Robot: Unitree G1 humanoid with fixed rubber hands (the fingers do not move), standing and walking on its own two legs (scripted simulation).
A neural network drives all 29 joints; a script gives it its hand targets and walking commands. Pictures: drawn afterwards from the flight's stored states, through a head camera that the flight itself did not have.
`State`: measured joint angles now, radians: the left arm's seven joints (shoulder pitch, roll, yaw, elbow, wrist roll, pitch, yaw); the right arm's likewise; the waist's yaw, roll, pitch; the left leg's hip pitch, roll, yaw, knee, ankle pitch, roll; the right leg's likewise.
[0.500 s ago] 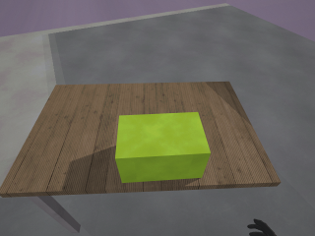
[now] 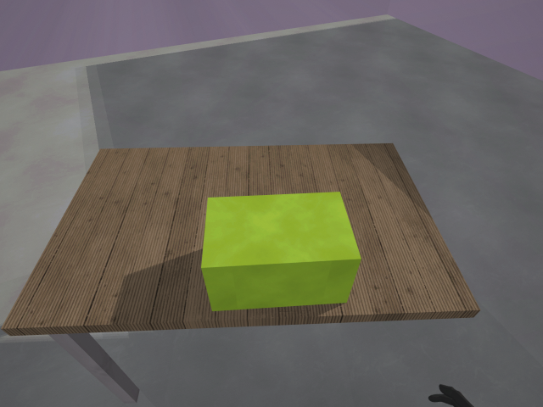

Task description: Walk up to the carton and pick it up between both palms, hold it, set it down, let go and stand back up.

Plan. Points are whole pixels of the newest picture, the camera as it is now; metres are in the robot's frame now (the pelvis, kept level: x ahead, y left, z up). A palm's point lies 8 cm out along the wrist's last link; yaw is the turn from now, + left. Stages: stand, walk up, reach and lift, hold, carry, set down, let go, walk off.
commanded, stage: stand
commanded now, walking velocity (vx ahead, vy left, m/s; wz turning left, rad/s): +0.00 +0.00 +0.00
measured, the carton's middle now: (277, 250) +0.45 +0.03 -0.06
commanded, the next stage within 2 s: none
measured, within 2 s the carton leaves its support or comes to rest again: neither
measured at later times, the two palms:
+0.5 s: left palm out of the picture +0.05 +0.26 -0.13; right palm out of the picture +0.13 -0.27 -0.10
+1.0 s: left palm out of the picture +0.05 +0.26 -0.13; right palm out of the picture +0.12 -0.27 -0.10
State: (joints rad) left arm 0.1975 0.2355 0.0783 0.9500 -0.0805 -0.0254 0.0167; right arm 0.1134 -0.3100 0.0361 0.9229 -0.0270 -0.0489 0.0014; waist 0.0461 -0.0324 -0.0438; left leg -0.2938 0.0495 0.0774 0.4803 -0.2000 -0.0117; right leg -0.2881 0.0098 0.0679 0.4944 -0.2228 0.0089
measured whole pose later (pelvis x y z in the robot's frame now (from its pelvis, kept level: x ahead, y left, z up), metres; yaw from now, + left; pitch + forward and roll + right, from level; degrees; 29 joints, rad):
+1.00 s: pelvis -0.01 +0.00 +0.00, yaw +0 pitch +0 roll +0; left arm 0.20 0.24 0.08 1.00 -0.08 -0.03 0.01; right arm 0.11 -0.31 0.04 0.96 -0.03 -0.05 0.00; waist 0.05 -0.02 -0.04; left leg -0.29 0.05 0.08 0.48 -0.19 -0.01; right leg -0.29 0.01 0.07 0.49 -0.21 0.01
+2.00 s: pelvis -0.01 +0.00 +0.00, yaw +0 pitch +0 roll +0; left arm 0.20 0.24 0.08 1.01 -0.08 -0.03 0.01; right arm 0.11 -0.31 0.04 0.97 -0.03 -0.05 0.00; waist 0.05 -0.02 -0.04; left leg -0.29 0.05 0.08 0.48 -0.18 -0.01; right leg -0.29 0.01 0.07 0.49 -0.21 0.01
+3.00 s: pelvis -0.01 +0.00 +0.00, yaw +0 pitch +0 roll +0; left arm 0.20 0.24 0.08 1.01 -0.08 -0.03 0.01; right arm 0.11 -0.32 0.04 0.97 -0.03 -0.04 0.01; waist 0.05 0.00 -0.04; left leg -0.29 0.05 0.08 0.48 -0.18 -0.01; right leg -0.29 0.01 0.07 0.49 -0.21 0.01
